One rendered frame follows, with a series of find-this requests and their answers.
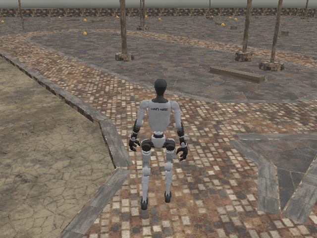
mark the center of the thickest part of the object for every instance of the left robot upper arm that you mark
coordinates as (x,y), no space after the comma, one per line
(141,112)

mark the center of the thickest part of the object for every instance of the right robot hand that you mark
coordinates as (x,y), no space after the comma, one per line
(185,152)

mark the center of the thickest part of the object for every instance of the left robot hand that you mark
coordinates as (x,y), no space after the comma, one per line
(131,144)

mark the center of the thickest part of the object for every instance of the left robot thigh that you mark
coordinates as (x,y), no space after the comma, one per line
(146,154)

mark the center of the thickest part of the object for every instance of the right robot forearm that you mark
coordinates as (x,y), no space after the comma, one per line
(181,136)

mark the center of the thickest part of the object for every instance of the left robot forearm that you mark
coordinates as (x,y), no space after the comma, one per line
(134,132)

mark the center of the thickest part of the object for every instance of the right robot upper arm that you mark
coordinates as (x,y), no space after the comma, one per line
(177,114)

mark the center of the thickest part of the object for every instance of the robot torso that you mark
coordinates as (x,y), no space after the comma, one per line
(159,116)

